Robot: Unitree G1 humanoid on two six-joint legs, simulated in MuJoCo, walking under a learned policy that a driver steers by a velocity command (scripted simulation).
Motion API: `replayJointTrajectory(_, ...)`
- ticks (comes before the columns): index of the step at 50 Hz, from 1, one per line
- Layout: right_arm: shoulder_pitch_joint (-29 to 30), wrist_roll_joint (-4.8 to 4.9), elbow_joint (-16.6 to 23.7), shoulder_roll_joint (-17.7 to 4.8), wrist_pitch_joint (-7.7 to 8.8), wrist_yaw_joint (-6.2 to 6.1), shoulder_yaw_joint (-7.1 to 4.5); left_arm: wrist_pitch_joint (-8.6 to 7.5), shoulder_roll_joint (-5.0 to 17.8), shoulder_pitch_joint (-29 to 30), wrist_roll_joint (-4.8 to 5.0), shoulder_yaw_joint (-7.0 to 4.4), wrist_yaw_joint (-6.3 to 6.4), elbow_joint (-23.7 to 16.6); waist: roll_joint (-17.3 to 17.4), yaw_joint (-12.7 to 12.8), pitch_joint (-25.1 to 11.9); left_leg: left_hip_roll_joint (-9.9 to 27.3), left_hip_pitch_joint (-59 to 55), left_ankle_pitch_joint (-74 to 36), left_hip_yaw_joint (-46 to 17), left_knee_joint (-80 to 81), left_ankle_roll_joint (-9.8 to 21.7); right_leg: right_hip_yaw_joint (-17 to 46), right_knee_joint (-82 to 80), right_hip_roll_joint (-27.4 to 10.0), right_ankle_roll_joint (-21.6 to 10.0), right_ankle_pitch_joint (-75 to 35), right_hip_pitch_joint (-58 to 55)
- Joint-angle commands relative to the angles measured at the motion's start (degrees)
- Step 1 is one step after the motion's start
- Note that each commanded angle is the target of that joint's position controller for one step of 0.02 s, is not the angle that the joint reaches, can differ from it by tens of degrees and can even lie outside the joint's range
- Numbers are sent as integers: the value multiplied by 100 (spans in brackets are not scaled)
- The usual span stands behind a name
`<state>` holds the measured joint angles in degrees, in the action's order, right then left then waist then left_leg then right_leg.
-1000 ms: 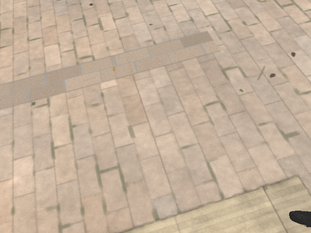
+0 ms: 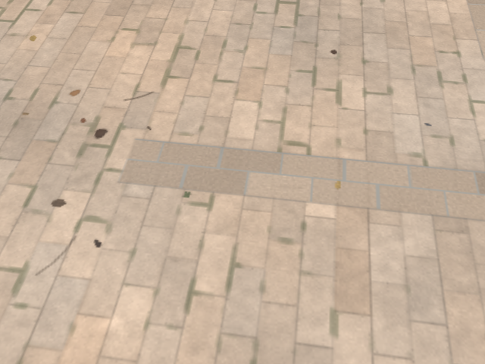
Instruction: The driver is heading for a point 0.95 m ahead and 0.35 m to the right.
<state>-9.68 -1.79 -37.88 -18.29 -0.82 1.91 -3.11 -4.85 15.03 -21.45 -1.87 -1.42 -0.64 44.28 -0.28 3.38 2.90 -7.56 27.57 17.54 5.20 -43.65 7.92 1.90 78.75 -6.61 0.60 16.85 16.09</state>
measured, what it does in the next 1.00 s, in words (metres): walks ahead, turning right: right foot, then left foot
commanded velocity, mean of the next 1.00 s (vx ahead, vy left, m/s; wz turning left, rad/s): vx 0.98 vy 0.00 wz -0.64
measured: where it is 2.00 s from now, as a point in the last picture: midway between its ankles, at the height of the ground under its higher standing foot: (353, 137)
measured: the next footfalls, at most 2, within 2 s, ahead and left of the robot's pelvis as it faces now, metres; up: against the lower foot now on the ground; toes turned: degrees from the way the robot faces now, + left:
right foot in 0.36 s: +0.53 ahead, -0.03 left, +0.00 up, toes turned -10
left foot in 0.76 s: +0.97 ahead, +0.07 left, +0.00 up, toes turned -32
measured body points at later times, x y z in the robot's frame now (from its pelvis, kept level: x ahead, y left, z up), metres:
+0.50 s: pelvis +0.47 -0.01 +0.02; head +0.48 +0.01 +0.47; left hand +0.50 +0.28 -0.12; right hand +0.59 -0.27 -0.06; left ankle +0.39 +0.15 -0.56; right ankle +0.49 -0.03 -0.70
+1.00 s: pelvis +0.92 -0.06 +0.03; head +0.94 -0.07 +0.48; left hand +1.27 +0.00 -0.04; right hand +0.71 -0.28 -0.08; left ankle +0.93 +0.09 -0.70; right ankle +0.89 -0.17 -0.60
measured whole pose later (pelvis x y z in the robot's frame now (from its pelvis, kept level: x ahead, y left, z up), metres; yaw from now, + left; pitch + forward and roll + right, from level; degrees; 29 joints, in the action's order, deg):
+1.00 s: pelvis +0.92 -0.06 +0.03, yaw -42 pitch +2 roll +2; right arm -26.7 -1.8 -47.9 -19.3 5.3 -0.3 -3.2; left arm -0.2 21.8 -5.2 -2.1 -3.9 -3.9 37.8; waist -3.5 -3.2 -0.3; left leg 1.2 3.6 19.0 9.3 -21.1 -1.3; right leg -1.3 72.4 -2.0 -5.8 10.9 42.5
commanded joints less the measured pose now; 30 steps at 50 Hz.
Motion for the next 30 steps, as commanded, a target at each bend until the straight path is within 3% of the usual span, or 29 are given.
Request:
replayJointTrajectory(1, -672, -37, 48, -690, 277, -178, -217, -36, 585, -56, -76, -34, -21, -547, -205, -182, -379, 1728, -1810, 523, -2877, 2968, 716, 118, 43, -316, -161, -228, 2131)
replayJointTrajectory(3, -790, 15, -121, -426, 494, -106, -100, 234, 559, -108, -55, -36, -88, -410, 45, -38, -84, 1615, -1167, 118, -2318, 3309, 630, 125, -374, -403, -160, -136, 1892)
replayJointTrajectory(4, -930, 49, -247, -438, 580, -77, -101, 305, 508, 172, -11, -31, -111, -441, 96, -86, 226, 1550, -1107, -184, -2017, 3542, 498, 70, -604, -403, -182, -336, 2189)
replayJointTrajectory(7, -1315, 71, -464, -415, 720, 0, -73, 290, 421, 1102, 168, -18, -158, -604, 101, -400, 739, 1154, -1489, -2154, -816, 3896, -157, -25, -1727, 19, -352, -1280, 2775)
replayJointTrajectory(9, -1292, 94, -521, -331, 784, -16, -2, 219, 348, 1365, 216, 6, -218, -608, 117, -423, 653, 975, -1697, -3538, -121, 3912, -454, -350, -2594, 343, -461, -1961, 2513)
replayJointTrajectory(12, -1386, 128, -671, -317, 885, -120, 86, 158, 232, 1497, 193, 75, -326, -544, 194, -382, 327, 1129, -2234, -5739, 348, 4003, -779, -1025, -3548, 683, -690, -2842, 1741)
replayJointTrajectory(15, -1226, 62, -683, -694, 857, -382, -3, 238, 586, 870, 169, -8, -304, -232, 632, 56, -323, 1453, -3307, -8598, 590, 2953, -1041, -1377, -3895, 1220, -832, -2670, 791)
replayJointTrajectory(16, -1112, -2, -665, -831, 762, -483, -50, 285, 816, 264, 143, -92, -275, -43, 700, 413, -595, 1560, -3446, -9364, 592, 2019, -1103, -1450, -3912, 1456, -895, -2267, 209)
replayJointTrajectory(17, -773, -85, -570, -983, 648, -555, -101, 325, 1098, -812, 120, -226, -241, 266, 691, 998, -944, 1645, -3176, -9641, 543, 535, -1140, -1279, -3960, 1536, -1069, -1857, -775)
replayJointTrajectory(18, -101, -100, -422, -1182, 542, -587, -186, 351, 1372, -2183, 149, -399, -169, 594, 507, 1848, -1142, 1447, -2321, -8519, 547, -2050, -1107, -532, -4467, 1084, -1595, -1691, -1885)
replayJointTrajectory(19, 455, -126, -323, -538, 554, -434, -31, 378, 1288, -2407, 270, -418, -69, 875, -667, 1744, -715, 350, -564, -1840, 497, -4704, -889, -151, -4535, 847, -1767, -1527, -2563)
replayJointTrajectory(20, 116, -84, 199, 370, 665, -358, 229, 369, 1349, -1531, 154, -409, -39, 721, -1693, 528, -621, -34, 1783, 1186, -429, -6303, -1058, 1734, -3906, 255, -2364, -2705, -3295)
replayJointTrajectory(21, -527, 42, 570, 193, 773, -273, 343, 350, 1444, -1057, 72, -448, 30, 400, -1326, 133, -1613, 220, 2554, 1143, -1489, -6164, -1014, 4141, -5495, -706, -3125, -102, -3908)
replayJointTrajectory(22, -230, -105, 465, -265, 878, -200, 342, 353, 1057, -708, 68, -425, 78, 218, 98, 112, -992, 561, 2497, 508, -1587, -5268, -790, 4609, -6565, -755, -2823, 1522, -2939)
replayJointTrajectory(23, -76, -179, 415, -370, 880, -157, 317, 340, 871, -399, 51, -370, 75, 247, 802, -245, -264, 770, 2092, 200, -1372, -4510, -718, 4106, -6831, -519, -2444, 1588, -1702)
replayJointTrajectory(24, -1, -283, 492, -319, 782, -148, 358, 252, 941, -336, 58, -360, 90, 263, 758, -462, 81, 904, 1807, 318, -1369, -4030, -803, 3794, -6820, -313, -2352, 1087, -907)
replayJointTrajectory(26, 73, -343, 495, -261, 483, -147, 425, 67, 945, -203, 87, -316, 80, 260, 837, -690, 518, 1222, 1081, 320, -1117, -2871, -1011, 2909, -7043, 223, -2142, 789, 544)
replayJointTrajectory(27, 329, -310, 601, -239, 437, -130, 458, 5, 1069, -117, 98, -356, 57, 213, 673, -632, 589, 1304, 724, -13, -912, -2179, -1094, 2546, -7169, 453, -2114, 372, 1013)
replayJointTrajectory(30, 1230, -37, 946, -24, 454, -65, 567, -48, 1139, -160, 185, -450, 19, 192, 38, -182, 486, 1317, -245, -1511, -667, -75, -1202, 1929, -7181, 838, -1764, -712, 1316)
